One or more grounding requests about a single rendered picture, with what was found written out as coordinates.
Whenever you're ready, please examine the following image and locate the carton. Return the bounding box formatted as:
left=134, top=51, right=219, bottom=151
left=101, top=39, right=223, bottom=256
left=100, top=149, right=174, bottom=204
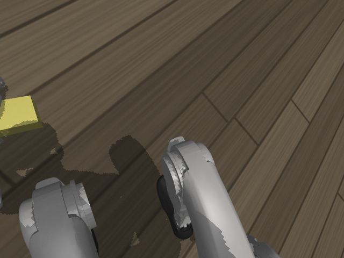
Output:
left=0, top=96, right=43, bottom=137

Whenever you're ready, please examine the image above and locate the right robot foot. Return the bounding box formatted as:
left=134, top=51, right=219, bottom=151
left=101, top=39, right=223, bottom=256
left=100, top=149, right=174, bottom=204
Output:
left=156, top=175, right=193, bottom=240

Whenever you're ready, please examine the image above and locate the right robot hand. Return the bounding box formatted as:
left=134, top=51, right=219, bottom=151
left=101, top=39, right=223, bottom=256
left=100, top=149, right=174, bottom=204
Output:
left=246, top=234, right=281, bottom=258

